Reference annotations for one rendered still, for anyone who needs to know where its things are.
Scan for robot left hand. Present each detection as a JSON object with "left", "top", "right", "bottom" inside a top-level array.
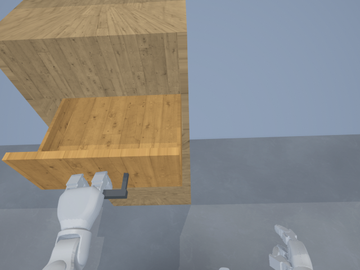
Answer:
[{"left": 57, "top": 171, "right": 113, "bottom": 230}]

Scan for left robot forearm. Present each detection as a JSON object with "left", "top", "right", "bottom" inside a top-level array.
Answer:
[{"left": 42, "top": 228, "right": 92, "bottom": 270}]

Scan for handle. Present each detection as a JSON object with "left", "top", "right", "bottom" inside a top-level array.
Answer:
[{"left": 102, "top": 173, "right": 129, "bottom": 199}]

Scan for drawer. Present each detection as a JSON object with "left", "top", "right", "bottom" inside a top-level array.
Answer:
[{"left": 2, "top": 94, "right": 182, "bottom": 190}]

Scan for cabinet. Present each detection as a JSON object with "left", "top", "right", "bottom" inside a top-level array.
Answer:
[{"left": 0, "top": 0, "right": 191, "bottom": 206}]

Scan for robot right hand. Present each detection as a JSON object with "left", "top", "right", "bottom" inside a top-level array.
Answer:
[{"left": 269, "top": 224, "right": 313, "bottom": 270}]

